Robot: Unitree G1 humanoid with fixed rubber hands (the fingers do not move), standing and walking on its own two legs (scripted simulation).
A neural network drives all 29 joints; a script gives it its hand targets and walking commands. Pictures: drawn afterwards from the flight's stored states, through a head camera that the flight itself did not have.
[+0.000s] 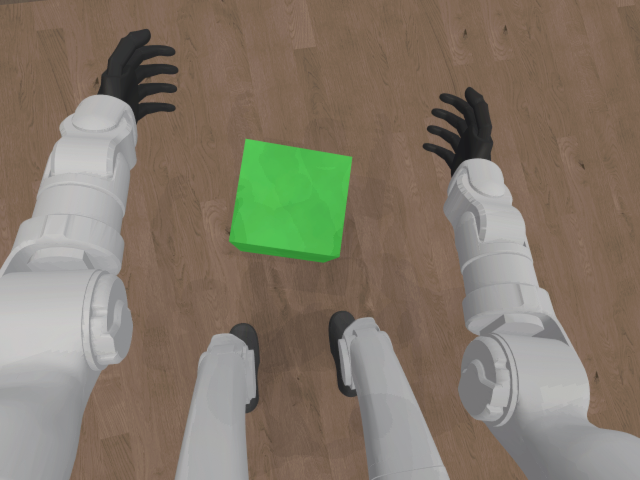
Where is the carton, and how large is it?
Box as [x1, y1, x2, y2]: [229, 139, 351, 262]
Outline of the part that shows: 245,139 229,241 240,250 322,262 339,256 351,157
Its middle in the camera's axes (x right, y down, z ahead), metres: -0.07 -0.06 +0.87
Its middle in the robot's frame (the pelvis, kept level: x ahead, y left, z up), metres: +0.48 -0.03 -0.52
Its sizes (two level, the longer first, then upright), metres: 0.210 0.200 0.250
